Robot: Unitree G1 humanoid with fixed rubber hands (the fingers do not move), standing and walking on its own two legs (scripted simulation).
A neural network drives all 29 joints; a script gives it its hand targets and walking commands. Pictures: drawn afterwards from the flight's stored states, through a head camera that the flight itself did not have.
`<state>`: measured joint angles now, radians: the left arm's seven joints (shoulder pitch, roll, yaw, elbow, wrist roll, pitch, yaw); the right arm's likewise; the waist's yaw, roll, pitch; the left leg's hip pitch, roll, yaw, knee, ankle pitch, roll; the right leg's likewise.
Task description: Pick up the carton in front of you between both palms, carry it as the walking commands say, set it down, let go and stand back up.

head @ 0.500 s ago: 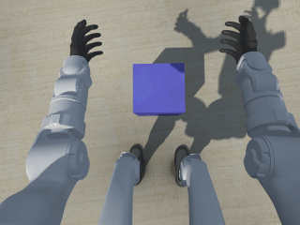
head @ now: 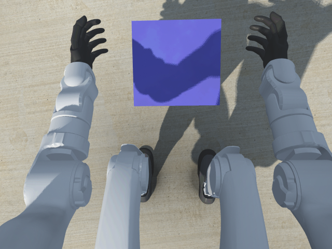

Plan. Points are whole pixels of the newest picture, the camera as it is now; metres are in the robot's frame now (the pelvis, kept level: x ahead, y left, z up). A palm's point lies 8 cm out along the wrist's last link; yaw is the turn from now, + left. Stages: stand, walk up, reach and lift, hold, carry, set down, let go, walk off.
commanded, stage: reach and lift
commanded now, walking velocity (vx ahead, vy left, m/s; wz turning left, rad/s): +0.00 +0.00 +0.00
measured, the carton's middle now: (175, 72) +0.50 +0.01 -0.35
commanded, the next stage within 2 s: none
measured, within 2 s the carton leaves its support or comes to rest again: leaves its support in 1.22 s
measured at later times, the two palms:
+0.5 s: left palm (108, 67) +0.50 +0.20 -0.29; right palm (243, 65) +0.51 -0.17 -0.30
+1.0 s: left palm (119, 65) +0.50 +0.16 -0.28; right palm (233, 62) +0.51 -0.14 -0.28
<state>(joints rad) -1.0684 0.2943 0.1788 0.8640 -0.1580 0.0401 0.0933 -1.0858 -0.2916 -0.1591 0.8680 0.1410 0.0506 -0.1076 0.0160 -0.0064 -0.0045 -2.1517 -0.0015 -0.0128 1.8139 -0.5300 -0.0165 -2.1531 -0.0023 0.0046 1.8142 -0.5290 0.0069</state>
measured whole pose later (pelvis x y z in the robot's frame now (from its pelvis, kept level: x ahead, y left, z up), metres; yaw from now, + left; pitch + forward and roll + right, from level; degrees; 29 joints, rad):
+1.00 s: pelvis -0.03 +0.00 -0.10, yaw +0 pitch +38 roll +1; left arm -1.46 0.28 0.06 1.18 -0.25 -0.01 0.17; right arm -1.49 -0.31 0.00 1.21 0.25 -0.01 -0.16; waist 0.02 0.00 0.35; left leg -2.28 -0.01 -0.01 2.14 -0.52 -0.02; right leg -2.29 0.00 0.02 2.15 -0.53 0.01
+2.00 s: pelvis -0.01 +0.00 +0.06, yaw +0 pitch +41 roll +0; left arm -0.86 -0.05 0.45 0.60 0.19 0.39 0.04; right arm -0.89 0.03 -0.42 0.64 -0.19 0.38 -0.06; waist 0.01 -0.01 -0.23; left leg -1.86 -0.04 -0.04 1.65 -0.50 -0.03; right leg -1.86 0.06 0.04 1.65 -0.50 0.02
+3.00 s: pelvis +0.07 +0.00 +0.30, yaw +0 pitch +0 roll +0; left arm -0.27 -0.15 0.27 0.38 0.24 0.55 0.00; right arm -0.28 0.16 -0.28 0.39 -0.24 0.55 -0.02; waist 0.00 0.00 -0.07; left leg -0.28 -0.02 -0.06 0.53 -0.25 -0.01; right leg -0.28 0.02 0.06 0.53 -0.25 0.00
